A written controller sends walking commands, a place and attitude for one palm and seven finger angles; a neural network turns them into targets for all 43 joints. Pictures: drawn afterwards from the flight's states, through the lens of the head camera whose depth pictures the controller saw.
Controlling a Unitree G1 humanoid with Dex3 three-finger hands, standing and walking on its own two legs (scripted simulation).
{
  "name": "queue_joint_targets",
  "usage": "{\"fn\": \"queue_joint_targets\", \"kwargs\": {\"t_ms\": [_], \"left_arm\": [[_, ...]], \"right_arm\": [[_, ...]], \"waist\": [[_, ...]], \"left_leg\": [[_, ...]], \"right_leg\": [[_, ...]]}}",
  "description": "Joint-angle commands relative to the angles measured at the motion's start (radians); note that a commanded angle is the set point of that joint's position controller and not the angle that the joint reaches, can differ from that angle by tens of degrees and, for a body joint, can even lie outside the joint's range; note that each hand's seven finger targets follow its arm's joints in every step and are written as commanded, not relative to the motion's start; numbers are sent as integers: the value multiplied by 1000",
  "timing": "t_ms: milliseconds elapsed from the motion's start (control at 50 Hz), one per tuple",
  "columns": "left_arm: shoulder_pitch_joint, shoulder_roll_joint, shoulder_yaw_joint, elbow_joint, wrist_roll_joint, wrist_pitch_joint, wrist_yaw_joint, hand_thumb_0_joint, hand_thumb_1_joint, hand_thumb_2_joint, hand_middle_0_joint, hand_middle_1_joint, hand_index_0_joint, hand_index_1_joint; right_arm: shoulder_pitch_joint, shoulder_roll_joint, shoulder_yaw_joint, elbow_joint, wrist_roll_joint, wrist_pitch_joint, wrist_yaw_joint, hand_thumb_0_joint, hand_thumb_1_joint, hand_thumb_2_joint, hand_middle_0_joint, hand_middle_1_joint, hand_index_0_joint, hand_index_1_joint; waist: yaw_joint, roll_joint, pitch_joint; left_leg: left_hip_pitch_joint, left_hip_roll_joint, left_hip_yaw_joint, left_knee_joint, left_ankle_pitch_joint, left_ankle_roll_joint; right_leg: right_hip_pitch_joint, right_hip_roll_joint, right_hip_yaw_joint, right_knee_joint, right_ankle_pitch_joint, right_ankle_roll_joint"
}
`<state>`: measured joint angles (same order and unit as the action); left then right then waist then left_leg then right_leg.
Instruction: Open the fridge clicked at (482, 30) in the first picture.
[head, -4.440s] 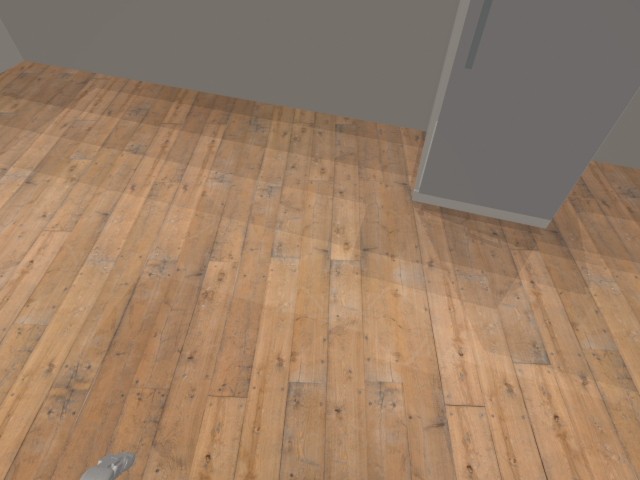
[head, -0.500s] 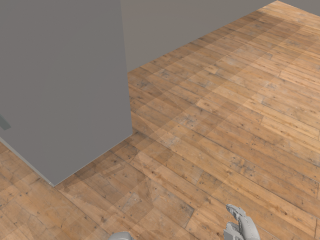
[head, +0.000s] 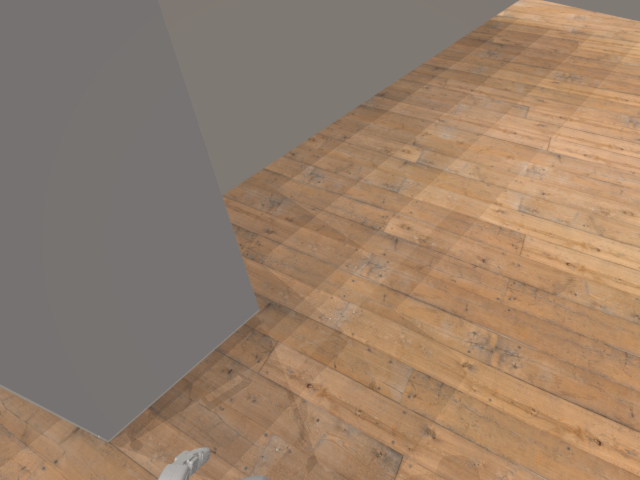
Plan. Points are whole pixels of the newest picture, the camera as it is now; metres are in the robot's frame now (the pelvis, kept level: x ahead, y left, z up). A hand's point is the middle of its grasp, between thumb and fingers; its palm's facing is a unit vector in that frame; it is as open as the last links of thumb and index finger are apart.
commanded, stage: turn to face it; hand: left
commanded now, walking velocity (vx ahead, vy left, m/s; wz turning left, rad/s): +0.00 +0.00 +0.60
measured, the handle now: out of the picture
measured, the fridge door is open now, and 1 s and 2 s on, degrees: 0 0 0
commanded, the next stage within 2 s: take the last steps up to it in 1.28 s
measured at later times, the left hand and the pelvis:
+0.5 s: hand out of the picture +0.00 +0.27 -0.16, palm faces +0.31 -0.91 -0.26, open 7.4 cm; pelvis -0.02 +0.04 +0.00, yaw +16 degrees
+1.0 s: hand out of the picture -0.10 +0.18 -0.15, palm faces +0.56 -0.79 -0.25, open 7.4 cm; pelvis -0.04 -0.01 +0.00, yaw +35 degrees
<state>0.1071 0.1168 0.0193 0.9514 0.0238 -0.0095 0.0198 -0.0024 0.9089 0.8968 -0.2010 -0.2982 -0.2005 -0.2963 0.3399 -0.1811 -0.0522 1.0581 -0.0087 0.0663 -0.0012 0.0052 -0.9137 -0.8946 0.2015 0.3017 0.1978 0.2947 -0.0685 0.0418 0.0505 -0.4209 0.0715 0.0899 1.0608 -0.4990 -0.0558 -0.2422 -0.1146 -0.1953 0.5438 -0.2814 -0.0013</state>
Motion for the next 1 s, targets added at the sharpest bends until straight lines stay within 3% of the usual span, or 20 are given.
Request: {"fn": "queue_joint_targets", "kwargs": {"t_ms": [0, 80, 120, 140, 160, 180, 200, 260, 340, 500, 620, 640, 660, 680, 700, 720, 760, 800, 900, 980], "left_arm": [[42, 226, 66, -50, 3, 2, 27, 0, 900, 900, -200, -300, -200, -300], [59, 246, 83, -53, 5, 13, 24, 0, 900, 900, -200, -300, -200, -300], [55, 242, 85, -60, -6, 23, 19, 0, 900, 900, -200, -300, -200, -300], [60, 211, 80, -68, -12, 31, 15, 0, 900, 900, -200, -300, -200, -300], [60, 145, 70, -110, -21, 37, 8, 0, 900, 900, -200, -300, -200, -300], [-9, 155, 63, -143, -10, 42, 10, 0, 900, 900, -200, -300, -200, -300], [-29, 158, 67, -138, -6, 45, 8, 0, 900, 900, -200, -300, -200, -300], [5, 179, 81, -100, -6, 41, -6, 0, 900, 900, -200, -300, -200, -300], [58, 189, 82, -75, -9, 47, -9, 0, 900, 900, -200, -300, -200, -300], [29, 197, 76, -112, -12, 44, 2, 0, 900, 900, -200, -300, -200, -300], [154, 208, 73, -99, -23, 31, 12, 0, 900, 900, -200, -300, -200, -300], [187, 233, 80, -93, -19, 24, 15, 0, 900, 900, -200, -300, -200, -300], [213, 307, 95, -100, -4, 16, 23, 0, 900, 900, -200, -300, -200, -300], [164, 371, 99, -125, 5, 19, 24, 0, 900, 900, -200, -300, -200, -300], [99, 343, 87, -149, -4, 20, 27, 0, 900, 900, -200, -300, -200, -300], [26, 293, 81, -162, -6, 11, 27, 0, 900, 900, -200, -300, -200, -300], [-17, 253, 65, -168, -8, 7, 22, 0, 900, 900, -200, -300, -200, -300], [38, 241, 60, -153, -4, -2, 20, 0, 900, 900, -200, -300, -200, -300], [158, 291, 70, -107, 4, 5, 16, 0, 900, 900, -200, -300, -200, -300], [176, 327, 85, -94, 10, 11, 13, 0, 900, 900, -200, -300, -200, -300]], "right_arm": [[-21, -49, -20, -92, -8, -19, 12, 0, -900, -900, 200, 300, 200, 300], [-57, -51, -25, -133, -8, -30, 18, 0, -900, -900, 200, 300, 200, 300], [-8, -80, -32, -131, -13, -37, 19, 0, -900, -900, 200, 300, 200, 300], [47, -133, -44, -123, -14, -45, 20, 0, -900, -900, 200, 300, 200, 300], [81, -243, -70, -137, -20, -55, 14, 0, -900, -900, 200, 300, 200, 300], [107, -286, -77, -127, -22, -51, 6, 0, -900, -900, 200, 300, 200, 300], [70, -268, -73, -127, -22, -54, -3, 0, -900, -900, 200, 300, 200, 300], [-94, -213, -49, -183, -19, -63, -12, 0, -900, -900, 200, 300, 200, 300], [-132, -221, -51, -205, -12, -63, -11, 0, -900, -900, 200, 300, 200, 300], [-104, -252, -69, -197, -17, -45, -2, 0, -900, -900, 200, 300, 200, 300], [-173, -249, -79, -226, -13, -29, 7, 0, -900, -900, 200, 300, 200, 300], [-190, -229, -76, -234, -8, -27, 11, 0, -900, -900, 200, 300, 200, 300], [-182, -166, -70, -247, 0, -24, 17, 0, -900, -900, 200, 300, 200, 300], [-197, -143, -66, -272, -5, -25, 14, 0, -900, -900, 200, 300, 200, 300], [-207, -193, -75, -264, -17, -21, 18, 0, -900, -900, 200, 300, 200, 300], [-171, -187, -78, -237, -20, -8, 26, 0, -900, -900, 200, 300, 200, 300], [-142, -171, -74, -206, -21, 2, 33, 0, -900, -900, 200, 300, 200, 300], [-140, -151, -64, -204, -17, -3, 36, 0, -900, -900, 200, 300, 200, 300], [-249, -129, -45, -229, -10, -3, 34, 0, -900, -900, 200, 300, 200, 300], [-244, -118, -30, -227, -2, -21, 29, 0, -900, -900, 200, 300, 200, 300]], "waist": [[52, -237, -33], [64, -249, -36], [35, -153, -78], [6, 23, -105], [-11, 348, -88], [-40, 297, -107], [-19, 192, -96], [36, 146, -77], [50, 46, -100], [19, 106, -101], [74, 115, -132], [98, 61, -131], [110, -155, -133], [111, -371, -70], [87, -233, -47], [42, -228, -17], [18, -209, 31], [36, -215, 5], [105, -249, -9], [118, -294, -73]], "left_leg": [[-35, 28, 6, -69, 48, -12], [28, 20, 49, -276, 90, -1], [158, 2, 70, -465, 256, 7], [251, 53, -43, -595, 385, 32], [321, 303, -413, -709, 676, 154], [302, 397, -495, -742, 740, 253], [279, 357, -445, -750, 634, 257], [223, 235, -324, -744, 507, 193], [233, 175, -296, -769, 413, 201], [268, 160, -441, -761, 366, 234], [120, 84, -471, -699, 384, 180], [23, 40, -441, -648, 328, 137], [-154, -70, -316, -448, 150, 64], [-256, -171, -136, -186, -36, 7], [-189, -112, -185, -13, -21, 25], [-172, -91, -190, 73, 56, 24], [-158, -62, -136, 168, 127, 4], [-175, -57, -104, 139, 142, -13], [-104, -41, -39, -89, 67, -24], [18, -52, 7, -314, 40, -7]], "right_leg": [[29, -253, 65, -184, 376, -104], [26, -271, 49, -113, 314, -90], [-6, -237, 5, 6, 229, -43], [-80, -178, -20, 164, 93, 4], [-327, -35, -37, 398, -326, 93], [-354, -3, 82, 578, -416, 85], [-369, -22, 146, 642, -327, 71], [-366, -22, 187, 679, -134, 83], [-298, 8, 182, 569, -78, 94], [-245, 55, 197, 332, -149, 88], [41, 102, 175, -18, -48, 57], [159, 70, 196, -168, 14, 42], [271, -138, 398, -315, -106, -26], [173, -363, 606, -369, -122, -130], [19, -364, 531, -356, -80, -151], [-40, -284, 429, -349, -69, -119], [-59, -207, 294, -285, 85, -88], [37, -180, 213, -230, 242, -88], [114, -223, 182, -196, 346, -116], [160, -245, 165, -115, 480, -120]]}}
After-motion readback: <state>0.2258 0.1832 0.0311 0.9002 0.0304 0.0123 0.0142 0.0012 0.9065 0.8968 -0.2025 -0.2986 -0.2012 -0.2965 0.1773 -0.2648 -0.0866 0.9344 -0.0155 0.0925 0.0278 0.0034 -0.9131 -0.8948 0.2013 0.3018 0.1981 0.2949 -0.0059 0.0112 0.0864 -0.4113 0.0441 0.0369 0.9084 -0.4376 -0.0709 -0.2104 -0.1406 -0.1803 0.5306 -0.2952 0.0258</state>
